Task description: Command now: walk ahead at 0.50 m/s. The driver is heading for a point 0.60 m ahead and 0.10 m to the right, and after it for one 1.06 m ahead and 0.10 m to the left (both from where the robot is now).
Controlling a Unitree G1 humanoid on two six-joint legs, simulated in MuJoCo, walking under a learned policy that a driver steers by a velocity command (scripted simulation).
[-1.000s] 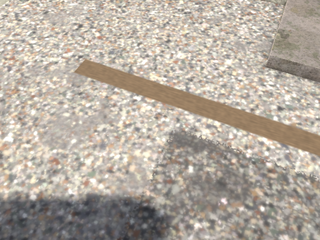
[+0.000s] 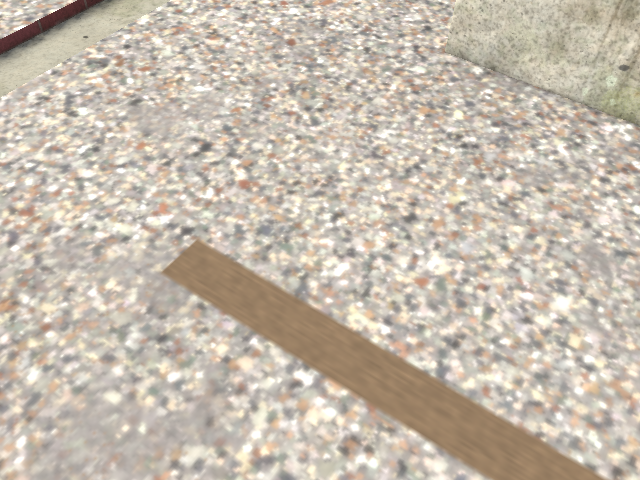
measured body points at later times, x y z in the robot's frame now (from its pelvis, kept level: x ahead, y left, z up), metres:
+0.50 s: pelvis +0.25 -0.06 +0.00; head +0.27 -0.08 +0.44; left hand +0.37 +0.18 -0.13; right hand +0.23 -0.31 -0.16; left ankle +0.14 +0.06 -0.65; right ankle +0.30 -0.13 -0.74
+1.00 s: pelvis +0.51 -0.02 -0.02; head +0.54 -0.01 +0.43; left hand +0.45 +0.22 -0.17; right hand +0.68 -0.25 -0.14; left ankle +0.59 +0.04 -0.74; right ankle +0.34 -0.14 -0.67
